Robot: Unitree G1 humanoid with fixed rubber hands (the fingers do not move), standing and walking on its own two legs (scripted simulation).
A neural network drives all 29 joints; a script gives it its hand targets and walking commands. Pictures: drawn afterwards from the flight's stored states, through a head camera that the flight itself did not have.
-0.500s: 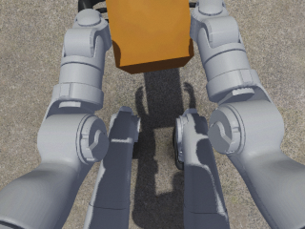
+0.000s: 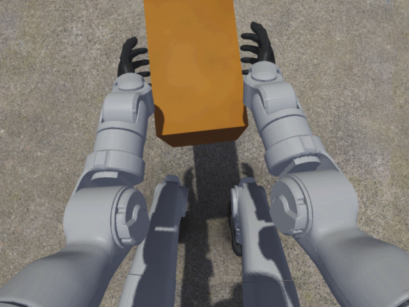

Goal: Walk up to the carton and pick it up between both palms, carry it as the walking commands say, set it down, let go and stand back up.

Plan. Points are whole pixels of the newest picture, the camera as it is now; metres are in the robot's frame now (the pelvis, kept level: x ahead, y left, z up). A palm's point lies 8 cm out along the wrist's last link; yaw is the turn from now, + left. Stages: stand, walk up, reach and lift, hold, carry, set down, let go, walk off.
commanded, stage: reach and lift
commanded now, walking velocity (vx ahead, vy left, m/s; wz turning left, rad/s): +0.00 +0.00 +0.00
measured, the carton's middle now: (196, 72) +0.54 +0.04 -0.11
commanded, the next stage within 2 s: none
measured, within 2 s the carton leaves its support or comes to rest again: neither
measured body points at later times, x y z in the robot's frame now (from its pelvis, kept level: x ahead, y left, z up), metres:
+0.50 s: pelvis +0.06 +0.00 +0.09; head +0.20 -0.02 +0.52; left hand +0.47 +0.16 +0.07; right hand +0.49 -0.08 +0.06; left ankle +0.14 +0.15 -0.55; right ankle +0.13 -0.11 -0.55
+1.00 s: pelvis +0.07 +0.01 +0.14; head +0.16 +0.00 +0.58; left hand +0.45 +0.16 +0.13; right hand +0.47 -0.08 +0.13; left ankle +0.14 +0.15 -0.55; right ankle +0.13 -0.11 -0.55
